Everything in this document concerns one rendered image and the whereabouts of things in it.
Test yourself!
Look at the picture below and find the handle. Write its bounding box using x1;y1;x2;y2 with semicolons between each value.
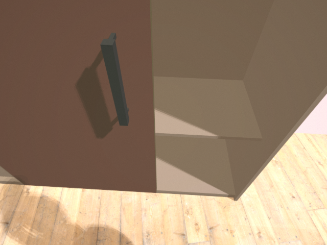
100;33;129;126

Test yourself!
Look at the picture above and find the wardrobe door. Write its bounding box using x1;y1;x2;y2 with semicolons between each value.
0;0;157;193
0;166;14;177

